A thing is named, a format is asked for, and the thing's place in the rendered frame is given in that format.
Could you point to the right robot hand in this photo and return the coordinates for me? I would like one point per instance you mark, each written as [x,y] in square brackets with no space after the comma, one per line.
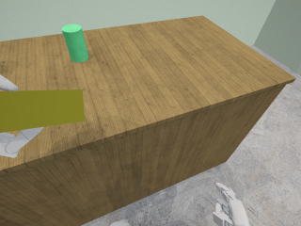
[234,211]

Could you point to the left robot hand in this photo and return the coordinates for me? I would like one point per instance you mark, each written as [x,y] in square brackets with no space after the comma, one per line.
[9,144]

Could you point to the table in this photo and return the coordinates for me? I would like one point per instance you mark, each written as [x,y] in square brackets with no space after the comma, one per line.
[163,102]

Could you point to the sponge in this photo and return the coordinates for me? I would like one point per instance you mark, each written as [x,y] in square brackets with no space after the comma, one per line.
[28,109]

